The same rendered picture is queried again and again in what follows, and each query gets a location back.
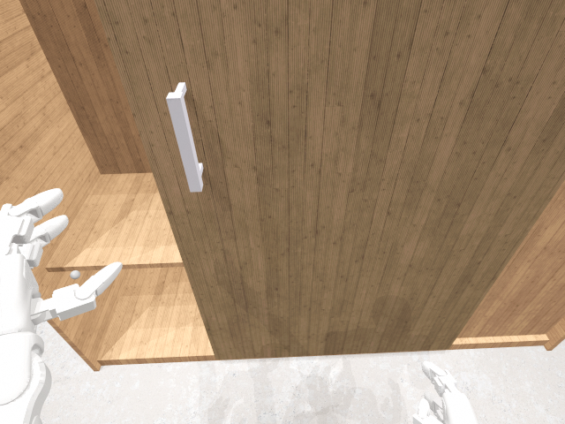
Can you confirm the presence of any robot left forearm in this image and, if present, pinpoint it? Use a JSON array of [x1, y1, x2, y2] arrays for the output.
[[0, 331, 52, 424]]

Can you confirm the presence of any right robot hand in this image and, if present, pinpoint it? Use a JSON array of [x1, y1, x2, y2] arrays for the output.
[[413, 360, 478, 424]]

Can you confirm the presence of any handle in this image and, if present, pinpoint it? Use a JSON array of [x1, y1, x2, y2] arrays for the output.
[[166, 82, 203, 192]]

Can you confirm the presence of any wardrobe door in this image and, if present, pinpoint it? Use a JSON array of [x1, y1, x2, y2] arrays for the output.
[[457, 180, 565, 338], [94, 0, 565, 360]]

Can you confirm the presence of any left robot hand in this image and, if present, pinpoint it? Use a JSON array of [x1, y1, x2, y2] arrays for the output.
[[0, 188, 123, 336]]

